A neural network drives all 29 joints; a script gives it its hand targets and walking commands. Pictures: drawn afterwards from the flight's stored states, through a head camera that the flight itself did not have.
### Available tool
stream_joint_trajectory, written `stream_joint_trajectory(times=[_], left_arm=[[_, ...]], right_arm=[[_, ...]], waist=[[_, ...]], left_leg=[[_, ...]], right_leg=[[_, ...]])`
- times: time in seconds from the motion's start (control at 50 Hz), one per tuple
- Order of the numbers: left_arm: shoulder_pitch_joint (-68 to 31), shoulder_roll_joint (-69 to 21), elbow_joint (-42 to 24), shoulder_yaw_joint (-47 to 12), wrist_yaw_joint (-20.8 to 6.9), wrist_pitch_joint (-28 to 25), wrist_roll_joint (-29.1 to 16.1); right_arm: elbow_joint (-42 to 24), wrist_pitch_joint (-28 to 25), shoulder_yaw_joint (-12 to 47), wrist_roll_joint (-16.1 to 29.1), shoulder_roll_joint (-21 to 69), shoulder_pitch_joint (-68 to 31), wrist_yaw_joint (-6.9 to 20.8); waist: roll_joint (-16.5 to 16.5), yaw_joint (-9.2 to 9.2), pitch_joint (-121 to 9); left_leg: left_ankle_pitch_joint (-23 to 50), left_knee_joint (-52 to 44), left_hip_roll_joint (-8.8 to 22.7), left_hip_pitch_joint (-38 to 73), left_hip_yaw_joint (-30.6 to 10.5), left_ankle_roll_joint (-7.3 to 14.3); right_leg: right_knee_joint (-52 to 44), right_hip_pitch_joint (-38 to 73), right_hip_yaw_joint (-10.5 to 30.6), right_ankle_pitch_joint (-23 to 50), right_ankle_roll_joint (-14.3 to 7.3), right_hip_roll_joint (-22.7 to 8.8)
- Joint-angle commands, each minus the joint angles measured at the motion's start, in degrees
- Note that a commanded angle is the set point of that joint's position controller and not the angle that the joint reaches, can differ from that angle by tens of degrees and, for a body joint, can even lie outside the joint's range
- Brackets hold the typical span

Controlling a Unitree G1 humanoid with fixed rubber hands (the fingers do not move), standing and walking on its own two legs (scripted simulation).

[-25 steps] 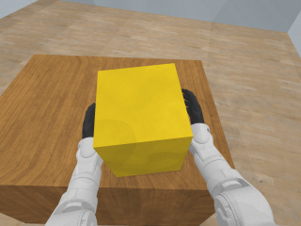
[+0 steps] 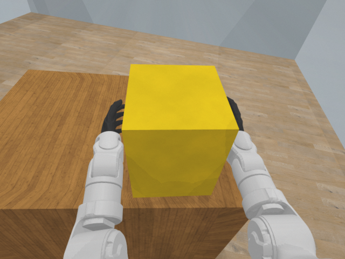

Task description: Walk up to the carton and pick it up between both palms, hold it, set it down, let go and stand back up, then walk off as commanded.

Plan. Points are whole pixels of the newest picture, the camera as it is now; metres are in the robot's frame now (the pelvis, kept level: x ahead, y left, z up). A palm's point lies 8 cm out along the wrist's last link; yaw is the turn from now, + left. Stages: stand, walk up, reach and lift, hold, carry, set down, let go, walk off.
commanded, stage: reach and lift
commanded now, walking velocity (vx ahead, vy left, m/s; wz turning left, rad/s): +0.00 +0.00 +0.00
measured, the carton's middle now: (172, 133) +0.39 +0.00 +0.11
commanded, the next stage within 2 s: hold in 1.18 s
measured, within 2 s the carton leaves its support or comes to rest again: neither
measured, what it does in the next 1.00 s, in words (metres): stands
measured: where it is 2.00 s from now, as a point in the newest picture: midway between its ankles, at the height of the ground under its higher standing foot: outside the picture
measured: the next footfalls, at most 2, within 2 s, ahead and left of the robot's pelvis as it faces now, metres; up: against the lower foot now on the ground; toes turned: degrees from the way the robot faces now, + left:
none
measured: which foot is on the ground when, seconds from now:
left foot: down 0.00-1.00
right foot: down 0.00-1.00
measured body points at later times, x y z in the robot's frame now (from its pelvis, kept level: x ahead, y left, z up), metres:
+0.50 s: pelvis +0.03 +0.01 +0.00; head +0.01 +0.04 +0.45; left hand +0.41 +0.16 +0.14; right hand +0.41 -0.13 +0.15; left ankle +0.04 +0.13 -0.75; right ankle +0.03 -0.12 -0.75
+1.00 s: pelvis +0.02 +0.00 +0.00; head +0.00 +0.03 +0.45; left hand +0.39 +0.17 +0.15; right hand +0.40 -0.13 +0.16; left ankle +0.04 +0.13 -0.75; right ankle +0.04 -0.12 -0.75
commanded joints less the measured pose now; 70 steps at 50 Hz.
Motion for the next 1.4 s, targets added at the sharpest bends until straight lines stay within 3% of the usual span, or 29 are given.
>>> stream_joint_trajectory(times=[0.0,0.02,0.04,0.08,0.12,0.18,0.2,0.3,0.36,0.44,0.46,0.5,0.56,0.66,0.68,0.74,0.8,0.82,0.84,0.86,0.9,1.0,1.02,1.1,1.12,1.18,1.28,1.36,1.38], left_arm=[[-36.60,-28.67,-9.04,-20.84,-8.43,-2.71,-5.72],[-39.16,-29.11,-11.43,-23.15,-8.24,-2.72,-7.24],[-37.36,-28.52,-10.66,-22.57,-8.04,-2.80,-6.43],[-39.79,-27.51,-12.74,-22.48,-8.26,-2.79,-6.09],[-34.23,-26.62,-10.67,-20.82,-9.75,-1.23,-6.16],[-31.07,-25.82,-9.08,-20.42,-12.19,0.65,-5.54],[-33.47,-25.47,-9.70,-20.32,-12.84,0.61,-5.57],[-31.96,-27.25,-17.53,-27.08,-12.63,0.75,-9.39],[-31.45,-28.11,-22.15,-29.55,-11.78,1.48,-10.38],[-23.84,-27.19,-23.21,-29.34,-12.67,5.02,-7.62],[-23.73,-26.00,-23.03,-27.26,-12.77,5.58,-7.26],[-25.18,-27.81,-26.78,-30.28,-12.57,5.99,-8.87],[-24.99,-28.57,-34.07,-34.74,-11.36,6.03,-11.42],[-18.85,-24.86,-29.52,-30.41,-11.33,8.41,-9.25],[-19.02,-23.70,-29.63,-29.68,-12.12,9.02,-8.65],[-24.32,-24.67,-32.74,-30.71,-12.64,8.96,-9.74],[-24.65,-25.79,-34.00,-32.81,-12.51,8.64,-11.53],[-26.10,-25.92,-34.71,-32.79,-12.21,8.61,-11.73],[-25.25,-25.89,-32.78,-32.85,-12.31,9.12,-11.15],[-23.76,-24.75,-30.92,-30.70,-12.34,9.56,-10.11],[-24.82,-23.47,-28.19,-29.36,-12.97,9.89,-9.82],[-31.22,-25.27,-30.03,-30.80,-12.80,9.18,-11.46],[-34.83,-24.75,-29.66,-29.94,-12.78,8.86,-11.48],[-30.54,-22.65,-24.50,-24.93,-13.51,10.18,-8.60],[-31.18,-23.75,-26.76,-27.07,-13.56,9.91,-9.36],[-31.24,-21.66,-22.64,-22.95,-14.36,10.48,-7.69],[-32.76,-25.16,-27.23,-28.02,-13.60,10.46,-10.18],[-31.28,-23.14,-26.06,-25.58,-13.57,11.06,-8.49],[-30.34,-23.65,-28.14,-27.03,-13.50,11.26,-8.91]], right_arm=[[-15.56,-4.70,18.50,0.03,30.22,-42.43,8.04],[-16.28,-4.48,19.51,0.61,31.86,-41.92,7.50],[-15.16,-3.82,19.31,0.28,31.97,-40.35,7.26],[-11.09,-3.08,16.59,-1.21,31.13,-37.47,7.03],[-13.79,-1.69,19.56,0.02,32.06,-35.90,5.90],[-16.37,-1.34,19.45,0.20,30.68,-35.41,4.72],[-13.43,-0.89,17.32,-0.94,29.96,-34.49,4.59],[-22.27,-0.91,25.42,3.24,31.28,-32.75,2.91],[-24.24,0.40,27.84,6.19,30.07,-31.46,2.07],[-27.58,2.32,30.23,8.57,27.63,-27.91,1.62],[-29.63,2.80,29.88,8.50,27.44,-28.91,1.75],[-30.80,3.27,29.90,9.60,27.11,-27.01,1.88],[-39.69,3.10,35.20,12.33,29.03,-28.10,1.94],[-42.33,5.60,36.80,12.19,26.85,-27.95,1.13],[-39.95,6.61,35.52,11.58,25.79,-25.36,1.03],[-39.30,7.37,34.42,11.66,26.12,-25.70,1.04],[-44.08,6.83,35.23,12.28,28.18,-27.98,0.88],[-41.93,7.15,35.23,12.22,28.33,-28.63,0.85],[-41.86,7.28,34.35,11.93,26.96,-28.13,0.78],[-40.48,7.76,33.69,11.58,26.54,-28.12,0.86],[-36.50,8.58,31.69,9.83,26.16,-28.28,0.99],[-36.31,7.55,31.73,10.20,29.21,-32.32,1.24],[-34.25,7.72,29.88,9.07,28.33,-34.15,1.65],[-30.15,8.46,28.57,8.68,28.02,-33.20,1.41],[-31.50,7.83,29.39,9.26,28.37,-32.98,1.48],[-29.04,8.22,28.79,8.64,28.71,-34.28,1.28],[-33.33,6.78,29.79,10.28,27.86,-37.20,1.05],[-31.84,7.97,30.68,9.84,28.32,-35.21,0.94],[-34.03,7.68,31.83,10.89,28.34,-35.04,0.90]], waist=[[5.77,2.70,-28.54],[6.52,1.02,-33.11],[7.99,1.17,-32.94],[8.57,-0.86,-27.58],[4.26,-0.57,-24.96],[4.41,-3.10,-20.69],[4.89,-3.99,-18.93],[4.93,-5.02,-25.67],[7.82,-5.31,-26.94],[9.63,-5.19,-21.42],[7.63,-3.60,-19.41],[9.83,-5.19,-21.62],[9.48,-4.28,-27.73],[5.18,-2.14,-23.92],[4.35,-3.18,-21.99],[5.70,-3.53,-23.15],[6.33,-3.77,-26.80],[7.25,-3.32,-28.08],[7.43,-4.63,-26.04],[6.90,-3.34,-24.09],[5.97,-3.86,-20.50],[7.03,-4.14,-25.58],[7.33,-4.05,-24.82],[5.69,-2.97,-21.12],[6.86,-4.15,-24.10],[4.48,-2.74,-20.56],[7.93,-4.02,-25.64],[5.24,-3.37,-22.72],[6.71,-3.22,-24.57]], left_leg=[[-2.74,-3.21,-4.40,6.00,3.58,0.87],[-0.34,-2.09,-4.55,8.54,3.06,0.13],[0.84,-1.48,-4.87,9.03,3.06,0.01],[-1.61,-2.61,-4.80,8.58,2.82,-0.27],[-1.21,-2.77,-5.35,7.82,3.58,1.39],[0.27,-2.80,-5.39,7.18,3.28,1.63],[-1.92,-3.31,-5.03,7.23,3.06,1.17],[13.00,0.60,-4.95,11.93,2.05,-0.24],[18.03,1.98,-4.42,14.47,0.65,-1.60],[20.42,2.05,-4.53,14.07,0.59,-2.33],[17.76,1.35,-4.31,12.50,0.55,-1.68],[19.35,1.85,-4.30,13.80,0.23,-2.57],[25.95,3.84,-4.13,16.03,-0.41,-3.09],[18.88,2.51,-4.65,12.58,0.38,-1.30],[16.84,1.52,-4.91,12.17,0.46,-1.04],[14.69,0.94,-4.90,11.69,0.77,-1.47],[16.53,1.87,-4.80,12.34,0.52,-1.54],[17.38,2.05,-4.83,13.05,0.59,-1.99],[16.43,1.85,-4.57,13.60,0.20,-1.88],[13.06,0.82,-4.83,12.62,0.54,-1.25],[8.42,-0.25,-4.63,10.13,0.77,-0.66],[7.86,-0.06,-4.85,10.75,1.32,-0.48],[5.83,-0.70,-4.56,10.48,1.07,-0.64],[6.76,-1.08,-4.77,9.59,1.42,0.18],[8.05,-0.69,-4.90,10.83,1.29,-0.14],[5.03,-1.66,-5.27,8.41,2.05,1.04],[11.52,0.08,-4.68,11.99,1.80,-0.81],[10.96,-0.34,-4.95,10.97,1.55,-0.04],[12.71,0.36,-5.04,12.00,1.63,-0.23]], right_leg=[[-2.55,6.07,-2.33,-5.25,0.14,2.73],[-2.14,6.40,-2.75,-1.90,0.42,3.04],[-2.53,6.42,-2.31,-0.97,0.34,2.95],[-2.55,5.11,-2.69,-2.81,0.71,2.92],[-2.95,8.13,-2.04,0.42,1.87,2.07],[-2.37,9.95,-2.43,4.38,2.19,2.01],[-2.75,8.07,-2.81,0.95,2.15,2.21],[-0.57,12.88,-3.43,15.64,2.62,3.33],[-0.18,11.16,-3.64,16.93,2.33,3.96],[-0.62,11.88,-3.85,16.72,1.81,4.35],[-1.15,11.86,-3.48,12.90,1.63,4.42],[-0.86,10.59,-4.09,13.05,1.14,4.70],[0.48,10.98,-3.79,18.63,1.59,5.23],[0.04,11.97,-2.44,19.42,1.81,4.80],[-0.29,12.48,-2.42,19.54,2.14,4.34],[-0.25,11.65,-2.62,15.63,1.58,4.41],[0.06,11.90,-2.36,17.93,1.90,4.55],[0.07,12.29,-2.50,17.51,1.55,4.75],[-0.41,10.72,-2.62,16.42,1.45,4.55],[-1.18,9.88,-2.32,13.88,1.40,4.34],[-1.65,8.94,-2.54,9.42,1.45,3.81],[-1.08,10.59,-2.71,8.58,1.80,3.78],[-1.23,8.27,-3.01,4.73,1.49,3.86],[-1.87,9.89,-2.57,6.93,1.91,3.40],[-1.33,11.52,-2.70,9.28,1.79,3.27],[-1.61,11.95,-2.41,7.94,2.59,2.93],[-1.08,11.72,-3.77,10.10,1.60,3.99],[-1.23,13.28,-3.42,11.21,1.78,3.93],[-0.88,13.74,-3.16,13.48,1.70,3.93]])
